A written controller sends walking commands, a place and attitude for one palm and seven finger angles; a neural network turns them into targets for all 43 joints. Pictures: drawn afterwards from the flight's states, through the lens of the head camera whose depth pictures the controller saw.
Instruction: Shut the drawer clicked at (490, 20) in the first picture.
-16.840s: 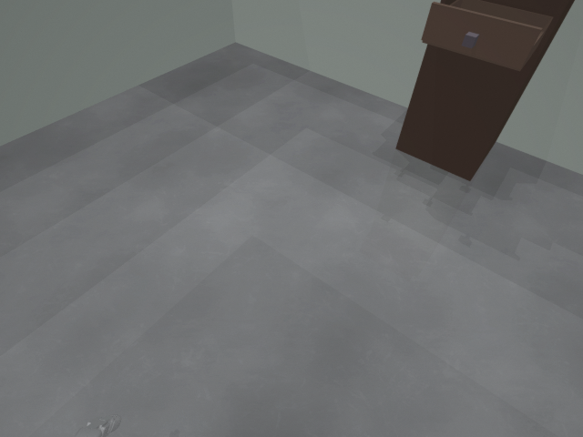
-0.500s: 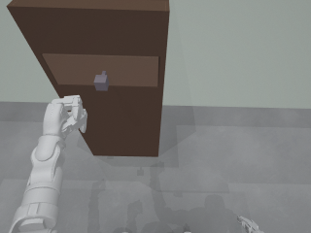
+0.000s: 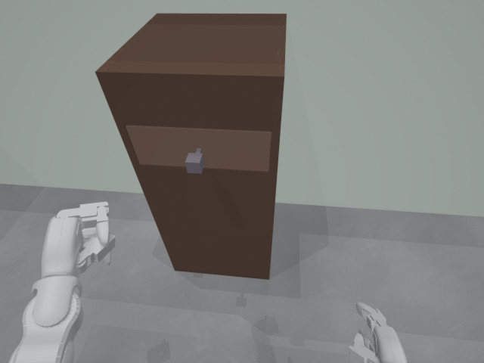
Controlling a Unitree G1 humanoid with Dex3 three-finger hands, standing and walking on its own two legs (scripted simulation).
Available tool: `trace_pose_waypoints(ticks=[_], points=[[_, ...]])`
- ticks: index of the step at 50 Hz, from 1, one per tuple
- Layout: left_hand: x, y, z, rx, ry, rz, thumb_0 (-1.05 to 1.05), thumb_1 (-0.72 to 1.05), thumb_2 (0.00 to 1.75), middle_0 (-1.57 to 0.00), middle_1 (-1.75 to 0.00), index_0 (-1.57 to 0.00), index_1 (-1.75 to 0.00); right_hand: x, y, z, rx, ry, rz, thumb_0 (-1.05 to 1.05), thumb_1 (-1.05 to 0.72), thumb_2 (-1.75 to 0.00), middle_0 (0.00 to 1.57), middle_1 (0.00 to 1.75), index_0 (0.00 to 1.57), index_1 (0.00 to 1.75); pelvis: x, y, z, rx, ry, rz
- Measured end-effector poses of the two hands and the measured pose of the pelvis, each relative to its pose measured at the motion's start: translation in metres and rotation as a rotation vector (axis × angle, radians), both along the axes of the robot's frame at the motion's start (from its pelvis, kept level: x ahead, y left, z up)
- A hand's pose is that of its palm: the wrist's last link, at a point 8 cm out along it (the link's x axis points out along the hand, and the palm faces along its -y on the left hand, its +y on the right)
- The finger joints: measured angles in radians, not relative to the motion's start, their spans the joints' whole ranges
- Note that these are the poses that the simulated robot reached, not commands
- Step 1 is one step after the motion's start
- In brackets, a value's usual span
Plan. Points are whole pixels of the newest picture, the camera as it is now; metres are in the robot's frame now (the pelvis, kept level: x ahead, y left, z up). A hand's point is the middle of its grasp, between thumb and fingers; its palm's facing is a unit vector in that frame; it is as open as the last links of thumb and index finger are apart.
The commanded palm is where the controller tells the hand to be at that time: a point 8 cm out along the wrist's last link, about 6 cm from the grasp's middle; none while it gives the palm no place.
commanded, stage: draw the hand back to the body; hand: left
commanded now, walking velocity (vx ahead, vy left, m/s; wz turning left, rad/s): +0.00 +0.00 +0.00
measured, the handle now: (196, 158) +0.61 +0.20 -0.04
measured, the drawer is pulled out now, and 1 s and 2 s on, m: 0.00 0.00 0.00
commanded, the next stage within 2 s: step back with the hand held close in 0.44 s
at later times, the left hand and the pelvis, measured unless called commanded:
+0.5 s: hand (59, 268) +0.18 +0.25 +0.16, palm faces +0.42 -0.82 -0.38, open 3.3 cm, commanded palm +0.13 +0.28 +0.18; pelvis +0.00 +0.00 +0.01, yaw +0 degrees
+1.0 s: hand (34, 285) +0.16 +0.26 +0.16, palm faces +0.30 -0.80 -0.52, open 3.3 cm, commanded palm +0.10 +0.30 +0.18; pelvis -0.03 +0.03 +0.00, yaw -1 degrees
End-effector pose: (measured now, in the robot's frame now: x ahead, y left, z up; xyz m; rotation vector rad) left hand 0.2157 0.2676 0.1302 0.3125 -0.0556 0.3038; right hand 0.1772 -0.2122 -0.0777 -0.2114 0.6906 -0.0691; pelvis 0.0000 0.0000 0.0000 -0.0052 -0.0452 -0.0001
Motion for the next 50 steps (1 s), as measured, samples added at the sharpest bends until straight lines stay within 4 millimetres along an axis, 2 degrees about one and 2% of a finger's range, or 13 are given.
trace_pose_waypoints(ticks=[12,17,26,32,40,44,50], points=[[-0.061,0.010,0.043,0.129,-0.075,0.065,0.02,0.90,0.90,-1.40,-1.60,-1.40,-1.60,0.007,-0.002,0.006,-0.010,-0.037,0.023,0.01,-0.90,-0.90,0.21,0.30,0.20,0.30,0.007,0.000,0.005,-0.006,-0.035,-0.004],[-0.079,0.013,0.056,0.181,-0.103,0.088,0.02,0.90,0.90,-1.40,-1.60,-1.40,-1.60,0.011,-0.001,0.009,-0.013,-0.062,0.031,0.01,-0.90,-0.90,0.20,0.30,0.20,0.30,0.007,0.001,0.005,-0.008,-0.045,-0.002],[-0.073,0.015,0.043,0.134,-0.077,0.104,0.02,0.89,0.90,-1.40,-1.60,-1.41,-1.60,0.006,0.003,0.008,-0.018,-0.057,0.036,0.01,-0.90,-0.90,0.21,0.30,0.20,0.30,0.002,0.002,0.005,-0.005,-0.051,-0.001],[-0.069,0.015,0.050,0.170,-0.103,0.068,0.02,0.89,0.90,-1.40,-1.60,-1.40,-1.60,-0.001,0.001,0.008,-0.017,-0.039,0.013,0.01,-0.90,-0.90,0.21,0.30,0.20,0.30,0.003,0.004,0.005,-0.012,-0.024,-0.006],[-0.061,0.021,0.048,0.238,-0.046,-0.016,0.02,0.89,0.90,-1.40,-1.60,-1.40,-1.60,-0.021,-0.011,0.004,-0.042,0.035,-0.080,0.01,-0.90,-0.90,0.21,0.30,0.20,0.30,-0.009,0.018,0.006,-0.006,0.046,-0.018],[-0.069,0.026,0.049,0.263,-0.025,-0.039,0.02,0.89,0.90,-1.40,-1.60,-1.40,-1.60,-0.033,-0.011,0.002,-0.043,0.062,-0.117,0.01,-0.90,-0.90,0.20,0.30,0.20,0.30,-0.017,0.023,0.005,0.000,0.057,-0.020],[-0.093,0.034,0.051,0.276,-0.054,-0.024,0.02,0.89,0.90,-1.40,-1.60,-1.40,-1.60,-0.047,-0.003,0.004,-0.039,0.051,-0.118,0.01,-0.90,-0.90,0.20,0.30,0.20,0.30,-0.035,0.026,0.003,0.005,0.050,-0.019]])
